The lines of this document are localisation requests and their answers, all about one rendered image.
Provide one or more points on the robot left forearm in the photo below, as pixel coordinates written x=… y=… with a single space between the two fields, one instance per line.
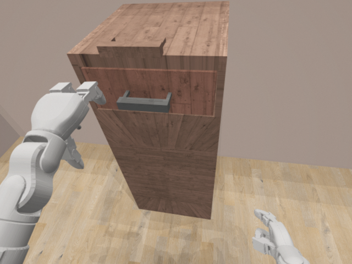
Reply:
x=26 y=190

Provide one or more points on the handle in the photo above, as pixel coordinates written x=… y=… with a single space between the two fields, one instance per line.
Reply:
x=144 y=104
x=130 y=49

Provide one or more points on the robot left hand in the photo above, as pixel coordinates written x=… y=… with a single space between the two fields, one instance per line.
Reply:
x=62 y=110

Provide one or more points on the drawer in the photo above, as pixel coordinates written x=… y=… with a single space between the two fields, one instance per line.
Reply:
x=193 y=91

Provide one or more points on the robot right hand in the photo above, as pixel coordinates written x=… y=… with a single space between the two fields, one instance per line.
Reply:
x=267 y=242

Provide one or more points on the robot right forearm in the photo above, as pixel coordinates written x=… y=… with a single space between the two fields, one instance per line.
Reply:
x=287 y=254

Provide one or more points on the cabinet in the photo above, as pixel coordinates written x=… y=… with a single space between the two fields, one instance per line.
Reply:
x=168 y=159

